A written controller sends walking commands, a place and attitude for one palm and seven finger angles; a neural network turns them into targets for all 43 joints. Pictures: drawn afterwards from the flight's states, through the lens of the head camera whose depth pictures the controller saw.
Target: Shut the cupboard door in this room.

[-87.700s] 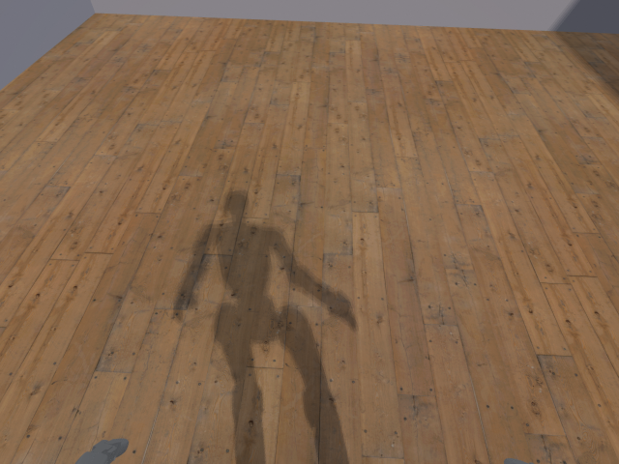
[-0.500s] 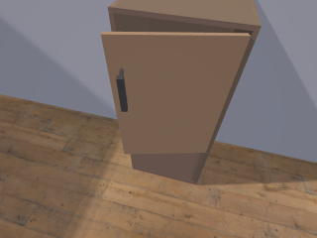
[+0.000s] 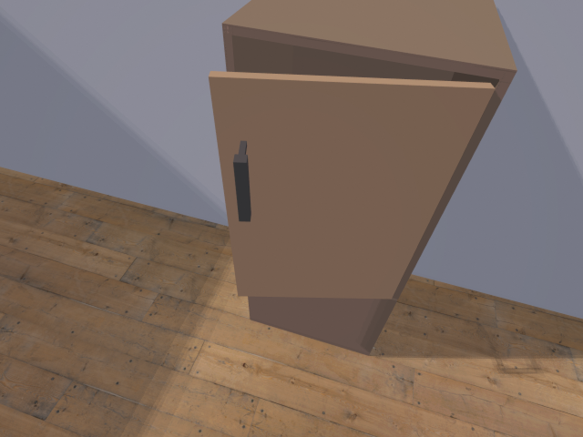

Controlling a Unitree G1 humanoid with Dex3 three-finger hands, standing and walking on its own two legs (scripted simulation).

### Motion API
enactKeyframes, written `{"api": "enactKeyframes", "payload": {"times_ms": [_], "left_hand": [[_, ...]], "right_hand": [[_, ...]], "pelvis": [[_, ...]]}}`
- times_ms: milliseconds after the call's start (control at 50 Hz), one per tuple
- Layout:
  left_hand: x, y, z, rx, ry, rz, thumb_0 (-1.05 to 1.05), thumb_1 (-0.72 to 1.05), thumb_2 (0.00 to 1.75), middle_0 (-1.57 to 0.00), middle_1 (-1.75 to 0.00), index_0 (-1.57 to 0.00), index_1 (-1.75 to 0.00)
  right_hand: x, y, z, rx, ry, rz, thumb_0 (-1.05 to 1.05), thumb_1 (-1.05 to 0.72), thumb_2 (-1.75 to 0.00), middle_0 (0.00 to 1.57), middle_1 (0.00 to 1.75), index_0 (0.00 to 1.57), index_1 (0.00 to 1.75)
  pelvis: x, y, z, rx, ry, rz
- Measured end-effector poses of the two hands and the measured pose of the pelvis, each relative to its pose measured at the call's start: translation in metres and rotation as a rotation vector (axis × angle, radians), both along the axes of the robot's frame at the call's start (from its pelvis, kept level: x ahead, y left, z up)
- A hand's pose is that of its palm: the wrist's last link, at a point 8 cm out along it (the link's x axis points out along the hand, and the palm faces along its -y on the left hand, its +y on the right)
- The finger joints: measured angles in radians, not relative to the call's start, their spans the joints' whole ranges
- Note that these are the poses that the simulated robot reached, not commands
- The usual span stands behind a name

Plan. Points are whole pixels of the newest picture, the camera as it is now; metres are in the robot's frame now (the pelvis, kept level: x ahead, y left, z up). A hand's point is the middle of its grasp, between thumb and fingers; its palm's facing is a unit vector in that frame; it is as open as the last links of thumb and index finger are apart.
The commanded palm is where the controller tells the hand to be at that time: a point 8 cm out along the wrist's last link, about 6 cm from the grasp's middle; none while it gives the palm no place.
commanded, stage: come to a stop and stand still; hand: left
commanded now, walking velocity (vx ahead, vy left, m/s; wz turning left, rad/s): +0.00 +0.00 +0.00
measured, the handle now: (244, 182) +0.49 +0.12 +0.08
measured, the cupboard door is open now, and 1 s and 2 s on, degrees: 17 17 17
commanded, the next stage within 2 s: look again from close up in 0.78 s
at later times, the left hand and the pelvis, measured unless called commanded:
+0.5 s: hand out of the picture +0.10 +0.17 -0.18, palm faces +0.00 -0.98 -0.19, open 7.4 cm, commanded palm none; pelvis +0.06 -0.01 +0.00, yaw +0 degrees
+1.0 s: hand out of the picture +0.09 +0.16 -0.18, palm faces +0.01 -0.98 -0.19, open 7.4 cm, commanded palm none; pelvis +0.07 -0.02 +0.00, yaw +0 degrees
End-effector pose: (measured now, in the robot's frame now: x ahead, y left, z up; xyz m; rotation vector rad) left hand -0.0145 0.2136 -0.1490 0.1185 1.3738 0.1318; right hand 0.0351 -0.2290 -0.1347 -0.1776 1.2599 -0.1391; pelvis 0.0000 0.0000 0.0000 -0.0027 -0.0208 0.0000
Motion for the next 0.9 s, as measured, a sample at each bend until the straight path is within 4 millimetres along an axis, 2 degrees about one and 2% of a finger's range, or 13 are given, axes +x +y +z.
{"api": "enactKeyframes", "payload": {"times_ms": [160, 360, 520, 700, 900], "left_hand": [[0.037, 0.007, 0.004, 0.024, -0.005, -0.019, 0.01, 0.91, 0.90, -0.19, -0.30, -0.20, -0.30], [0.087, 0.007, 0.003, 0.031, -0.035, -0.036, 0.01, 0.91, 0.90, -0.19, -0.30, -0.20, -0.30], [0.116, 0.005, 0.003, 0.035, -0.067, -0.040, 0.01, 0.91, 0.90, -0.19, -0.30, -0.20, -0.30], [0.126, 0.003, 0.004, 0.039, -0.079, -0.035, 0.01, 0.91, 0.90, -0.19, -0.30, -0.20, -0.30], [0.112, -0.001, 0.003, 0.037, -0.052, -0.024, 0.01, 0.90, 0.90, -0.19, -0.30, -0.20, -0.30]], "right_hand": [[0.011, 0.001, -0.001, 0.002, 0.048, -0.012, 0.01, -0.91, -0.90, 0.20, 0.30, 0.21, 0.30], [0.028, 0.000, -0.004, -0.003, 0.083, -0.022, 0.00, -0.91, -0.90, 0.20, 0.30, 0.20, 0.30], [0.045, -0.003, -0.005, -0.009, 0.080, -0.023, 0.00, -0.91, -0.90, 0.20, 0.30, 0.21, 0.30], [0.057, -0.008, -0.005, -0.014, 0.065, -0.020, 0.00, -0.91, -0.90, 0.20, 0.30, 0.21, 0.30], [0.055, -0.013, -0.004, -0.015, 0.075, -0.015, 0.00, -0.91, -0.90, 0.20, 0.30, 0.21, 0.30]], "pelvis": [[0.025, -0.001, 0.002, 0.000, 0.016, -0.002], [0.051, -0.003, 0.001, -0.002, 0.019, -0.003], [0.065, -0.006, 0.000, -0.003, 0.018, -0.001], [0.072, -0.009, 0.000, -0.002, 0.011, -0.001], [0.071, -0.014, 0.001, -0.003, 0.006, 0.000]]}}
